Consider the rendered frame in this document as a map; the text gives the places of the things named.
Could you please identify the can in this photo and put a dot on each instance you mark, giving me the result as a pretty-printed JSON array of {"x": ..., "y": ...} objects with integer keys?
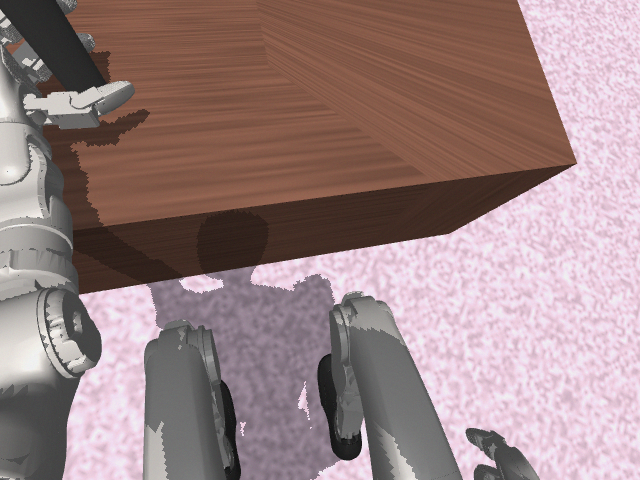
[{"x": 46, "y": 29}]

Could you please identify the left robot hand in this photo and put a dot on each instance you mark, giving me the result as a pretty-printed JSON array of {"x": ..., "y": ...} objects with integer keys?
[{"x": 22, "y": 102}]

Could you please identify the left robot arm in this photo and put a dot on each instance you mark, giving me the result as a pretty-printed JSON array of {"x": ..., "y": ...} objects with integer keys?
[{"x": 47, "y": 339}]

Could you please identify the right robot hand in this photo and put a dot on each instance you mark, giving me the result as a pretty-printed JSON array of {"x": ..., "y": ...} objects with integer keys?
[{"x": 511, "y": 463}]

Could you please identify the left robot foot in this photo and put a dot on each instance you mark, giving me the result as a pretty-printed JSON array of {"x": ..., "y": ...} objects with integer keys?
[{"x": 232, "y": 472}]

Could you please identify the right robot foot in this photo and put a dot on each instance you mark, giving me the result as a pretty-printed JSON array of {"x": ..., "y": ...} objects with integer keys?
[{"x": 345, "y": 449}]

